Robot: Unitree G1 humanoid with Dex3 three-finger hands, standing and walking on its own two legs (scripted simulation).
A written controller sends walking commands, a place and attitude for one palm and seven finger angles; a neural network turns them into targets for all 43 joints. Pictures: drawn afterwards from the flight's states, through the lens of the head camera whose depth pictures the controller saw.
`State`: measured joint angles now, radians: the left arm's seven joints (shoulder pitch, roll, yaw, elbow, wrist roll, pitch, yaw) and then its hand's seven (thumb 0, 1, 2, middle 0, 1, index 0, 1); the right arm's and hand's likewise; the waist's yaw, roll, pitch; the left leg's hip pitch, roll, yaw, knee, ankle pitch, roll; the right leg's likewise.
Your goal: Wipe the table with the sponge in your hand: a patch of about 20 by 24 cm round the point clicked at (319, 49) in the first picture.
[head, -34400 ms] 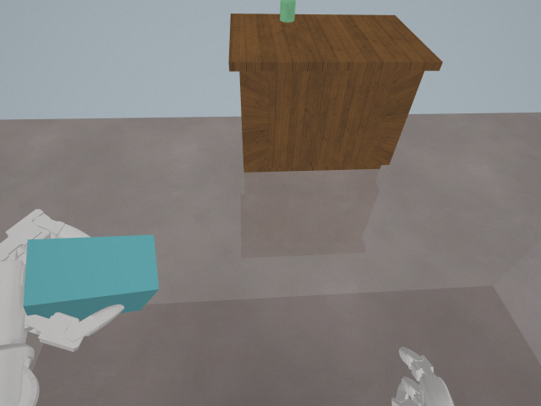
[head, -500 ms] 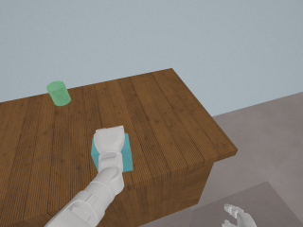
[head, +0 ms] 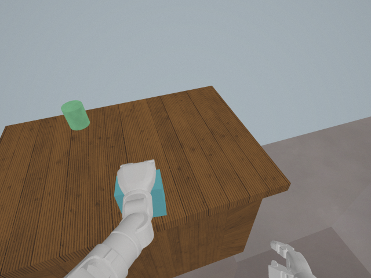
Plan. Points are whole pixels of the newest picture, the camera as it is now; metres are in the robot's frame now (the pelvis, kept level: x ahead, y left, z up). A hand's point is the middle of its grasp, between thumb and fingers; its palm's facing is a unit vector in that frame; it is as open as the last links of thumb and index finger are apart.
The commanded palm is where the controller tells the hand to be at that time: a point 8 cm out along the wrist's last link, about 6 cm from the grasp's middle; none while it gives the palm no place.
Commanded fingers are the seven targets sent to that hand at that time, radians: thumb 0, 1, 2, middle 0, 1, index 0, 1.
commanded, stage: wipe back along the third lane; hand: left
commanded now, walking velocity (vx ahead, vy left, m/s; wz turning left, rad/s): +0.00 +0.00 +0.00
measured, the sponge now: (143, 200) +0.32 +0.16 -0.03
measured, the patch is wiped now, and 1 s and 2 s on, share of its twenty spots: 1.00 1.00 1.00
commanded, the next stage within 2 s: slide back across to the middle lane in 0.12 s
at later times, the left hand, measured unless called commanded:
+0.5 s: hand (138, 189) +0.32 +0.16 +0.01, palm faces -0.03 -0.08 -1.00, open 10.1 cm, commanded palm +0.28 +0.17 +0.06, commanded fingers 0.00 0.10 1.30 -1.20 -1.60 -1.20 -1.60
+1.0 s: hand (118, 198) +0.30 +0.20 +0.01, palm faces -0.04 -0.10 -0.99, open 10.1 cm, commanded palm +0.27 +0.21 +0.06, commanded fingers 0.00 0.10 1.30 -1.20 -1.60 -1.20 -1.60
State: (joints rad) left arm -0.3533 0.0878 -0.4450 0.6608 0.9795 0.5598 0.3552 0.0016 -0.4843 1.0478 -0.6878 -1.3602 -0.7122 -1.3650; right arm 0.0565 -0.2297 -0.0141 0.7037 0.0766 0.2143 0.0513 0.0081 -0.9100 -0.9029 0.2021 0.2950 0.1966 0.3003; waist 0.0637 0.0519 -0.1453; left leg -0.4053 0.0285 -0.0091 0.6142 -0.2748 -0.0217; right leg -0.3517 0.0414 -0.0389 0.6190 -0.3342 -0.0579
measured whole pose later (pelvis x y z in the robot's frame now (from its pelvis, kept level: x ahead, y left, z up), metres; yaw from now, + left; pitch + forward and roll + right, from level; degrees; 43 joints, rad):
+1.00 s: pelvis +0.01 +0.00 +0.00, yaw -1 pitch +2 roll +0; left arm -0.13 0.21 -0.28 0.41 1.00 0.44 0.27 0.00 -0.49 1.05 -0.70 -1.35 -0.73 -1.36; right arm 0.06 -0.24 -0.01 0.68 0.07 0.14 0.00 0.01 -0.91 -0.90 0.20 0.30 0.20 0.30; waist 0.07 0.06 -0.12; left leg -0.33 0.04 0.00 0.57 -0.27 -0.02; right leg -0.29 0.05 -0.02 0.58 -0.32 -0.06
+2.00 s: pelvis -0.02 +0.00 -0.01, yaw -1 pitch +11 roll -1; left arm -0.66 0.37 -0.10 1.04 1.00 0.28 0.32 0.00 -0.52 1.05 -0.73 -1.34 -0.75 -1.34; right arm 0.24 -0.26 -0.02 0.75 0.07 0.11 -0.03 0.01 -0.91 -0.90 0.20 0.30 0.20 0.30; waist -0.04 0.06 -0.14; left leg -0.64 0.05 -0.02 0.71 -0.27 -0.01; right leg -0.58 0.07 -0.04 0.68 -0.31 -0.06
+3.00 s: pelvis +0.01 +0.04 -0.01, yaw -2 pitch +15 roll -3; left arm -0.74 0.49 0.00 1.09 1.05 0.24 0.28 0.00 -0.52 1.06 -0.73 -1.34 -0.76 -1.35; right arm 0.30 -0.25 -0.01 0.74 0.06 0.12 0.00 0.00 -0.91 -0.90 0.21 0.30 0.20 0.30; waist -0.08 0.04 -0.15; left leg -0.68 0.03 0.01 0.73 -0.32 0.03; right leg -0.59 0.05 -0.01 0.64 -0.31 0.00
